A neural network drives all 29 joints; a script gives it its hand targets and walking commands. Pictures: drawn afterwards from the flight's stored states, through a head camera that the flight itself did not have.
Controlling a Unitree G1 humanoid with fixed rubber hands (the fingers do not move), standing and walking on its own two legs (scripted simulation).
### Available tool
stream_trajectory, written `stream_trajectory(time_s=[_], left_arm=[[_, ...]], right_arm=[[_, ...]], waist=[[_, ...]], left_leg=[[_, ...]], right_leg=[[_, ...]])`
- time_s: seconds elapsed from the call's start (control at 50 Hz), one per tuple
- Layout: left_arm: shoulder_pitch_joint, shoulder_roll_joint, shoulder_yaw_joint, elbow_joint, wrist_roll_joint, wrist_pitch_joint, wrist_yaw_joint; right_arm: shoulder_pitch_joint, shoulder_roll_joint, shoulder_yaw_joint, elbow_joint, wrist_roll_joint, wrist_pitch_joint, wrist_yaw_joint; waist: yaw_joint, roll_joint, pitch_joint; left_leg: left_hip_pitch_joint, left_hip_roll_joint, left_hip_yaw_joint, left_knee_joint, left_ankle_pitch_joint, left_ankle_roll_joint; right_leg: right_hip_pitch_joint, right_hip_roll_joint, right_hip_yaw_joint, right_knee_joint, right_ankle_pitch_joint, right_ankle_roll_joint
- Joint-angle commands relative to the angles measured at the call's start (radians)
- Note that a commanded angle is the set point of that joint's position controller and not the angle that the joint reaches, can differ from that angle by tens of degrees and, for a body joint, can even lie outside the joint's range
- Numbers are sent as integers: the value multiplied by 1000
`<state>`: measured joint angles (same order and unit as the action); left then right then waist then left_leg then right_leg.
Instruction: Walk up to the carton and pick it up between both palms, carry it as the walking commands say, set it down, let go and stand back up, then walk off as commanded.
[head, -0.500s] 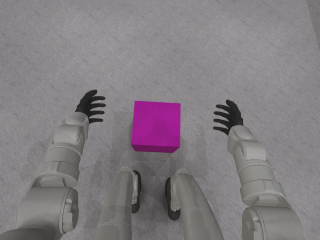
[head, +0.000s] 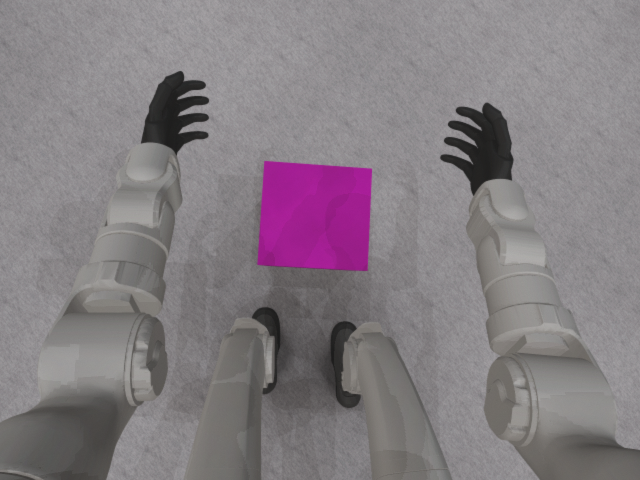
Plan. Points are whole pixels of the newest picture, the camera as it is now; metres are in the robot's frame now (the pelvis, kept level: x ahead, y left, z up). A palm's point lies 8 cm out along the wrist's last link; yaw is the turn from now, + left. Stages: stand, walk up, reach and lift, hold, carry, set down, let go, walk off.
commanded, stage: reach and lift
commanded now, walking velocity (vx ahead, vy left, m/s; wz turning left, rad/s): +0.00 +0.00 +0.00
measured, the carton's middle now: (312, 223) +0.43 -0.01 -0.52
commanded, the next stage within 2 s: none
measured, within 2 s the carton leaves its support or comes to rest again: neither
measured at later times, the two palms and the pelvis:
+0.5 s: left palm (193, 181) +0.47 +0.18 -0.26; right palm (444, 202) +0.44 -0.21 -0.25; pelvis -0.02 +0.00 -0.12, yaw -1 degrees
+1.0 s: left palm (221, 197) +0.47 +0.17 -0.41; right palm (409, 215) +0.44 -0.20 -0.41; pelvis -0.05 +0.00 -0.24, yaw -2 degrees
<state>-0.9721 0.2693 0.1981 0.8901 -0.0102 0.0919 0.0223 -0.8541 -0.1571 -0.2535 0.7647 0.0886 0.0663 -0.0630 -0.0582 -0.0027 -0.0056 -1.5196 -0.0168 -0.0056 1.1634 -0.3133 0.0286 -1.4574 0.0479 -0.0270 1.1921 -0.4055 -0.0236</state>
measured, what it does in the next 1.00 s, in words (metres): lowers itself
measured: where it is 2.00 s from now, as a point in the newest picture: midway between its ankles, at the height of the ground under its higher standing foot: (305, 372)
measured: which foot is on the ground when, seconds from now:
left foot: down 0.00-1.00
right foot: down 0.00-1.00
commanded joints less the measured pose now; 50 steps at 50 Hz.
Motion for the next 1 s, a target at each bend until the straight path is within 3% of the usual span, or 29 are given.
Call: stream_trajectory(time_s=[0.0,0.24,0.44,0.6,0.74,0.82,0.86,0.94,0.98], left_arm=[[-119,95,57,-124,47,-38,-9],[-188,93,49,-82,-3,-65,-13],[-277,170,3,-125,-66,-28,28],[-417,218,-51,-204,-140,25,54],[-495,259,-89,-228,-206,35,83],[-563,292,-119,-281,-257,51,111],[-536,309,-100,-300,-253,47,116],[-473,296,-91,-78,-222,19,107],[-474,258,-108,-2,-234,-3,94]], right_arm=[[-63,-125,-40,-113,-24,-41,27],[-165,-128,-19,-62,-12,-54,21],[-273,-196,22,-98,42,-9,-31],[-404,-251,36,-163,94,49,-58],[-476,-264,78,-192,131,69,-89],[-576,-286,116,-256,167,83,-118],[-588,-319,99,-288,156,83,-125],[-519,-262,120,-89,144,67,-110],[-539,-233,143,-45,144,45,-97]], waist=[[12,100,-1179],[14,37,-1128],[28,46,-1243],[13,72,-1315],[6,56,-1509],[1,53,-1694],[11,49,-1658],[30,22,-1287],[28,3,-1173]], left_leg=[[936,-14,-103,13,568,-31],[509,-26,-47,208,334,-36],[360,-29,-6,409,161,-45],[345,-20,-3,518,-6,-32],[365,-17,-2,663,38,-15],[466,-17,-5,745,133,-15],[440,-22,-8,777,217,-17],[209,-7,-21,806,68,4],[117,0,-16,820,22,6]], right_leg=[[165,17,39,-129,375,42],[53,8,42,83,298,66],[-75,14,2,311,147,62],[-162,5,-22,438,-35,38],[-45,2,-17,571,25,32],[86,10,-16,640,125,24],[116,11,-6,684,220,26],[-63,-2,9,715,85,28],[-99,-7,17,722,55,29]])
